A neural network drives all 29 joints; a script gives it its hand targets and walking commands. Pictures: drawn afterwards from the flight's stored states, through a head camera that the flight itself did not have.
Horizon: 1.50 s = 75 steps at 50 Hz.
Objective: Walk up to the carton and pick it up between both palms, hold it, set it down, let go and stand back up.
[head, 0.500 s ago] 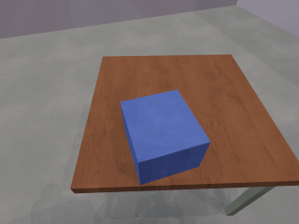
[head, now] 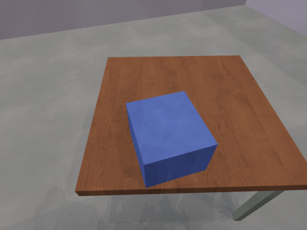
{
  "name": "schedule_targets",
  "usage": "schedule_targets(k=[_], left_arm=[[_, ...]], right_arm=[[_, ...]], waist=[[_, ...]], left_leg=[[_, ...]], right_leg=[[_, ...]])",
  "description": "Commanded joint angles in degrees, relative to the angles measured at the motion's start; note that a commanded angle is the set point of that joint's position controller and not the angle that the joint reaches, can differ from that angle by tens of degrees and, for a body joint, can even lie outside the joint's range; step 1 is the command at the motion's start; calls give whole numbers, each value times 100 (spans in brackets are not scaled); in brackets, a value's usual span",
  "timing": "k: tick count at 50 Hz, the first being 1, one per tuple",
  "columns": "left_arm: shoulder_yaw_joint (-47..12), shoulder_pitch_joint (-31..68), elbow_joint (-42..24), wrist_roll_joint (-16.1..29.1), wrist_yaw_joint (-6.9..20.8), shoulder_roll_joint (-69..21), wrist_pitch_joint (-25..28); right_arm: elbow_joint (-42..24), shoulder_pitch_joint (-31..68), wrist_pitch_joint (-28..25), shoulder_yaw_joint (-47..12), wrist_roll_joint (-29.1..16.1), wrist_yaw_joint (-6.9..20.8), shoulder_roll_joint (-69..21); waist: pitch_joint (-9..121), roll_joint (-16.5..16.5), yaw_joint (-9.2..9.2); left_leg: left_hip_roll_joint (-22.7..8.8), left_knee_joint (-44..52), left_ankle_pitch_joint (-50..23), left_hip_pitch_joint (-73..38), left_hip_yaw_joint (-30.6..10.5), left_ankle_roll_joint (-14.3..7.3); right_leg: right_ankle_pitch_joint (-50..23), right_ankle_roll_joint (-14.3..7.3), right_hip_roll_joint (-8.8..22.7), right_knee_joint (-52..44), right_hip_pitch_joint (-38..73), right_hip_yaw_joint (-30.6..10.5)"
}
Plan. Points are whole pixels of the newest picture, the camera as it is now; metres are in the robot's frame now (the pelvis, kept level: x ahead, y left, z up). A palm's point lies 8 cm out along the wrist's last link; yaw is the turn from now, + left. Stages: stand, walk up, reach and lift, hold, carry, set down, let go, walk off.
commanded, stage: stand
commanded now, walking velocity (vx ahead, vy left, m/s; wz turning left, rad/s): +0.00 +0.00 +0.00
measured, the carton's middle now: (166, 136) +0.44 -0.04 -0.05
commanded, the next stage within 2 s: none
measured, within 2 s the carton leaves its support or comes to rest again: neither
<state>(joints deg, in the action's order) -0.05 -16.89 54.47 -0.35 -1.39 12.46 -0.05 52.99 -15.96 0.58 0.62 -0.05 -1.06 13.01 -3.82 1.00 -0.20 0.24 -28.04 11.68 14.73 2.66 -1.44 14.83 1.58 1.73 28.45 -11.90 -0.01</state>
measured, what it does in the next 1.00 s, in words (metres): stands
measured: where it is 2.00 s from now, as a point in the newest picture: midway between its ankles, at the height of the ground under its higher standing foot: outside the picture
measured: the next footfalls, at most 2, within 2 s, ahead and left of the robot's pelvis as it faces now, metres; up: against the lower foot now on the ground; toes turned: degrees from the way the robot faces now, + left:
none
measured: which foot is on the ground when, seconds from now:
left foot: down 0.00-1.00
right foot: down 0.00-1.00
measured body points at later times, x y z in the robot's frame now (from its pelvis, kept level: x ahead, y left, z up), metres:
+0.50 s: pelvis +0.01 +0.00 +0.00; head +0.02 -0.01 +0.45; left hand +0.04 +0.24 -0.14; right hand +0.05 -0.25 -0.15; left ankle +0.04 +0.10 -0.74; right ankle +0.01 -0.14 -0.74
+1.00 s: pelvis +0.01 +0.00 +0.00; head +0.03 -0.01 +0.45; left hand +0.04 +0.24 -0.14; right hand +0.05 -0.25 -0.15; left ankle +0.04 +0.10 -0.74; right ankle +0.01 -0.14 -0.74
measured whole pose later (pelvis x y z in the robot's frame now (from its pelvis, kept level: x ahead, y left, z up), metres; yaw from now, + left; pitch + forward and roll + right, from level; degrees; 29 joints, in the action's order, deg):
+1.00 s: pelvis +0.01 +0.00 +0.00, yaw +1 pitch -2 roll +0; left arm -0.2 -16.4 56.8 -0.1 -1.8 11.5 0.1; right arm 55.8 -15.7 0.2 0.5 0.0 -1.7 12.0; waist -3.4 1.0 -0.2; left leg 0.3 -27.3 12.3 13.0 1.1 -0.9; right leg 15.5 1.3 1.6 26.9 -9.4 0.7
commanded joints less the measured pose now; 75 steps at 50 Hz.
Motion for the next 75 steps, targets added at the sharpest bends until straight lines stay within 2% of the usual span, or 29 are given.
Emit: schedule_targets(k=[1, 2, 5, 6, 7, 11, 12, 13, 16, 18, 19, 20, 24, 29, 30, 34, 38, 40, 43, 46, 48, 50, 52, 53, 54, 57, 61, 68, 75], left_arm=[[218, -348, -256, -10, -42, 902, 105], [209, -402, -259, -11, -43, 864, 108], [215, -360, -223, 31, -54, 903, 121], [204, -377, -223, 17, -55, 825, 127], [221, -436, -211, 11, -57, 866, 126], [207, -403, -227, 12, -49, 840, 99], [193, -402, -169, 14, -55, 804, 87], [180, -470, -156, 4, -56, 833, 93], [176, -429, -153, 18, -67, 810, 104], [183, -452, -158, 13, -71, 818, 103], [182, -535, -116, 3, -56, 838, 96], [203, -369, -155, 4, -65, 870, 96], [190, -386, -193, 17, -78, 828, 113], [188, -329, -146, 20, -85, 821, 101], [182, -367, -123, 24, -78, 779, 94], [184, -312, -112, 21, -98, 767, 86], [171, -281, -91, 34, -90, 784, 81], [166, -302, -32, 34, -82, 793, 77], [166, -368, -21, 20, -74, 751, 80], [193, -303, -17, 17, -93, 828, 88], [158, -331, -19, 43, -93, 805, 111], [160, -301, -16, 20, -91, 727, 109], [179, -308, 17, 41, -96, 777, 97], [175, -369, 23, 26, -93, 791, 87], [245, -317, 105, 76, -71, 904, 19], [201, -434, 146, 28, -42, 653, -14], [218, -461, 216, 41, -33, 703, 21], [222, -449, 287, 49, -53, 754, 44], [215, -409, 309, 68, -55, 732, 20]], right_arm=[[-340, -198, -103, 226, 2, -46, 885], [-349, -204, -100, 229, -1, -48, 879], [-310, -281, -99, 213, 22, -48, 811], [-301, -229, -107, 219, 30, -49, 824], [-296, -235, -113, 228, 23, -46, 831], [-259, -289, -116, 217, -10, -46, 833], [-221, -229, -109, 210, 1, -51, 828], [-229, -235, -102, 200, 10, -57, 805], [-204, -261, -115, 182, -2, -54, 798], [-224, -238, -112, 197, 9, -61, 826], [-185, -313, -104, 196, 4, -56, 800], [-223, -239, -90, 207, 7, -59, 814], [-196, -254, -108, 178, 18, -73, 768], [-180, -241, -149, 190, -9, -74, 821], [-141, -279, -149, 184, -19, -79, 806], [-119, -212, -132, 167, 18, -79, 729], [-57, -235, -117, 159, -5, -86, 739], [-49, -323, -110, 162, -11, -88, 694], [-19, -250, -114, 181, 6, -98, 771], [-8, -238, -132, 167, 8, -94, 737], [7, -253, -148, 182, 8, -98, 759], [-13, -233, -144, 189, 0, -97, 749], [59, -261, -135, 160, 5, -101, 699], [44, -313, -129, 166, 4, -100, 700], [18, -456, -187, 167, 101, -112, 624], [-19, -280, -213, 238, 78, -150, 867], [-34, -288, -228, 210, 57, -151, 716], [-26, -398, -240, 181, 51, -152, 615], [-16, -432, -222, 161, 49, -174, 612]], waist=[[68, -107, 0], [61, -56, -7], [162, -230, -40], [155, -200, -37], [269, -116, -7], [136, -191, -19], [-59, -87, 7], [-65, -142, 22], [-83, -21, 1], [-73, -127, 7], [-82, -203, 15], [-311, -206, -54], [99, -26, -35], [337, -119, 16], [314, -69, 9], [129, 39, 6], [-84, -241, 4], [-136, -153, -34], [-92, -41, 17], [-70, 66, 1], [181, -180, -11], [119, -81, -20], [27, -120, -7], [135, -107, -5], [19, -584, -77], [-110, -149, 32], [-145, 127, 37], [35, 91, 10], [13, -64, 5]], left_leg=[[-717, 916, 530, 72, -932, -29], [-702, 880, 444, 37, -908, -27], [-678, 758, 105, -185, -889, -52], [-666, 695, -49, -258, -844, -52], [-667, 682, -43, -299, -840, -49], [-631, 753, 180, -179, -855, -11], [-654, 762, 208, -36, -874, -28], [-662, 741, 122, -76, -859, -22], [-641, 751, -76, -80, -824, -13], [-652, 758, -33, -67, -858, -12], [-651, 780, 269, -109, -863, -13], [-616, 708, -92, -2, -863, 6], [-655, 660, -419, -225, -836, -18], [-675, 655, -665, -340, -855, -17], [-643, 726, -361, -337, -854, -5], [-648, 607, -784, -266, -818, -15], [-627, 651, -483, -258, -847, 26], [-636, 766, -249, -150, -909, 17], [-652, 842, -96, -95, -904, 10], [-630, 772, -353, -101, -888, -2], [-620, 675, -540, -362, -862, -8], [-626, 672, -534, -339, -881, -11], [-634, 690, -508, -233, -887, 19], [-630, 752, -268, -246, -896, 18], [-771, 945, 100, -218, -1046, -9], [-831, 1148, 519, 97, -1188, -31], [-738, 1115, 256, 96, -1054, 1], [-679, 831, -413, -177, -890, -11], [-645, 631, -685, -207, -807, 10]], right_leg=[[-92, -235, 369, -563, -222, -478], [-106, -250, 385, -592, -261, -504], [-126, -288, 439, -665, -264, -569], [-213, -294, 433, -674, -269, -585], [-224, -277, 434, -688, -229, -576], [-93, -260, 399, -706, -291, -566], [-132, -259, 403, -705, -273, -569], [-169, -260, 419, -696, -275, -572], [-310, -273, 409, -706, -280, -555], [-328, -251, 389, -690, -235, -550], [27, -240, 399, -761, -285, -544], [-288, -256, 421, -713, -410, -550], [-515, -272, 458, -667, -148, -544], [-722, -252, 436, -589, 69, -471], [-456, -256, 409, -657, 52, -477], [-724, -251, 474, -668, -4, -485], [-442, -247, 438, -766, -133, -480], [-313, -255, 435, -776, -133, -435], [-317, -220, 430, -784, -126, -411], [-511, -221, 467, -744, -15, -465], [-558, -232, 457, -766, 17, -473], [-561, -253, 468, -777, -42, -477], [-548, -220, 431, -778, -20, -439], [-381, -228, 437, -794, 11, -422], [-166, -265, 293, -661, -60, -271], [-85, -247, 301, -676, 62, -298], [-296, -264, 367, -727, 106, -359], [-632, -296, 426, -797, 161, -382], [-796, -333, 450, -831, 141, -364]])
